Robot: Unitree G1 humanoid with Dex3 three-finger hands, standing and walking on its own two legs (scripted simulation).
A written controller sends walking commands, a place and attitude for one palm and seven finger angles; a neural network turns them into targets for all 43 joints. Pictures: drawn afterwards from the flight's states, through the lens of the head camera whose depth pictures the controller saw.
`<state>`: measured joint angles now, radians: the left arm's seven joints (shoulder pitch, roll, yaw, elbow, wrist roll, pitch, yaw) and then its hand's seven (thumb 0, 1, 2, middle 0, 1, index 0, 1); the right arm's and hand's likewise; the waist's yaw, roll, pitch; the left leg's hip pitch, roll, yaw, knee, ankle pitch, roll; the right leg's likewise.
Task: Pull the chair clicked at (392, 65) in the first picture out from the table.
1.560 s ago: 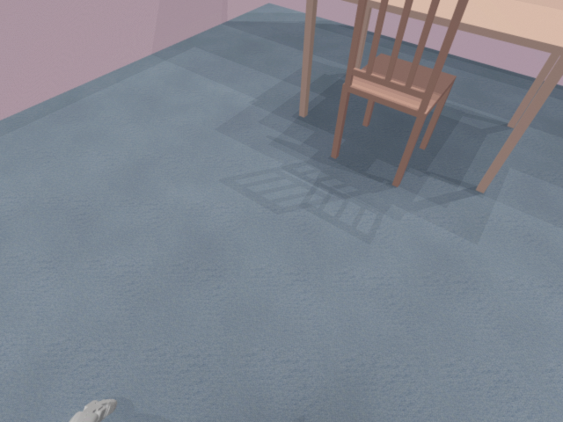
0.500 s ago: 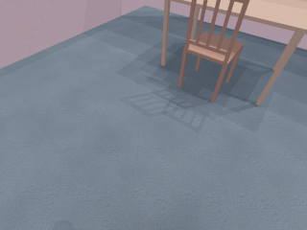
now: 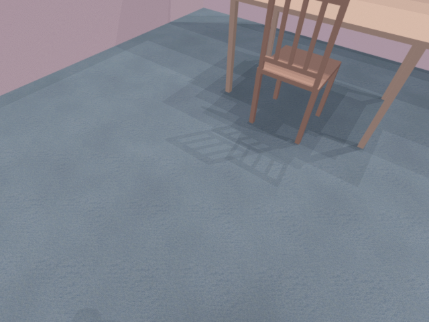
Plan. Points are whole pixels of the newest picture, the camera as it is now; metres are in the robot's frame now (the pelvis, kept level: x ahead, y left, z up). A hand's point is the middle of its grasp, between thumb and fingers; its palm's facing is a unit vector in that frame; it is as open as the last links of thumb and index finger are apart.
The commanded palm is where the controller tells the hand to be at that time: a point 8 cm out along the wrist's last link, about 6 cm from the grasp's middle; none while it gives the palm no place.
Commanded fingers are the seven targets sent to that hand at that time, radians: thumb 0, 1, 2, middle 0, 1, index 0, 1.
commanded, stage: walk to a spot facing it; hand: left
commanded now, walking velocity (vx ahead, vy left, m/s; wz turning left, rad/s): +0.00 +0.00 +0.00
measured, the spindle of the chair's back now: (297, 34) +1.49 -0.36 -0.08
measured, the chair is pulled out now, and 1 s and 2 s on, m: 0.00 0.00 0.00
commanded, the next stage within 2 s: take the last steps up to it in 1.68 s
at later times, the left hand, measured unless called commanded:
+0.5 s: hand out of the picture +0.10 +0.16 -0.19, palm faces -0.15 -0.97 -0.20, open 7.4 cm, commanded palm none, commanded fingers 0.00 0.90 0.90 -0.20 -0.30 -0.20 -0.30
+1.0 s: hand (159, 260) +0.30 +0.16 -0.21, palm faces -0.23 -0.96 -0.15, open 7.4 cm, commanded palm none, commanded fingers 0.00 0.90 0.90 -0.20 -0.30 -0.20 -0.30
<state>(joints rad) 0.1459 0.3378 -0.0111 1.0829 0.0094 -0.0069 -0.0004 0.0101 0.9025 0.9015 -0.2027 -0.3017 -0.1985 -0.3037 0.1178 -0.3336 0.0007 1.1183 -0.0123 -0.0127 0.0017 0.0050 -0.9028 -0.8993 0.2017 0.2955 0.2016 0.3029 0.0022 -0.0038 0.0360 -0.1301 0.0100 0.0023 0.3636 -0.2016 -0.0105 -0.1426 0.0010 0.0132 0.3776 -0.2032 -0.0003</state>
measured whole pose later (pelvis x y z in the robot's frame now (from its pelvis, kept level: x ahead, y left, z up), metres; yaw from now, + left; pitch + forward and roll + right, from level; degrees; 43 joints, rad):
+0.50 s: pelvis +0.08 -0.03 -0.03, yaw -10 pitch +0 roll +0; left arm 0.33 0.20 0.03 1.03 0.03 -0.01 -0.05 0.01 0.90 0.90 -0.20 -0.30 -0.20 -0.30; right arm 0.34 -0.23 -0.04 1.10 -0.03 -0.03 0.00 0.00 -0.90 -0.90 0.20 0.30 0.20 0.30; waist 0.00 0.03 0.05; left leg -0.13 0.12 0.15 0.65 -0.47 -0.04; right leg -0.32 -0.01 -0.08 0.66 -0.32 -0.04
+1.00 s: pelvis +0.30 -0.02 -0.03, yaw -19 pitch -1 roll -1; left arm 0.39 0.18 0.05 1.11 0.01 -0.04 0.01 0.01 0.90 0.90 -0.20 -0.30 -0.20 -0.30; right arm 0.12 -0.14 -0.03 0.98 -0.03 -0.08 0.01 0.00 -0.91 -0.90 0.20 0.30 0.20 0.30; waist 0.03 -0.05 0.07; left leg -0.41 0.08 0.16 0.68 -0.26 0.05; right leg -0.20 0.00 0.04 1.03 -0.49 -0.03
